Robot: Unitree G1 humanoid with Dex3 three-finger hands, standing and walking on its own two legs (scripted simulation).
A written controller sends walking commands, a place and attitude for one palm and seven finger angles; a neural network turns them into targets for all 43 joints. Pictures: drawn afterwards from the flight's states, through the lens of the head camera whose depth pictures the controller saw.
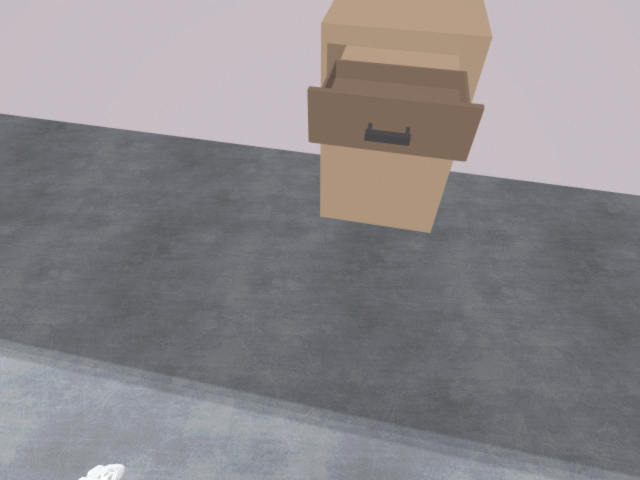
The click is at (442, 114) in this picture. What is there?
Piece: drawer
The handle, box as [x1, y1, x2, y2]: [364, 123, 410, 145]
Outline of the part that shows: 365,131 364,140 408,145 410,137 409,127 406,127 406,131 404,133 373,130 371,128 371,123 369,123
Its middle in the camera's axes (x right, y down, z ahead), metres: +0.18 -0.28 +1.02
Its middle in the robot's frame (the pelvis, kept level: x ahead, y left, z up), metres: +0.95 -0.13 -0.09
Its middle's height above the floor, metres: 0.68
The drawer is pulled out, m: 0.30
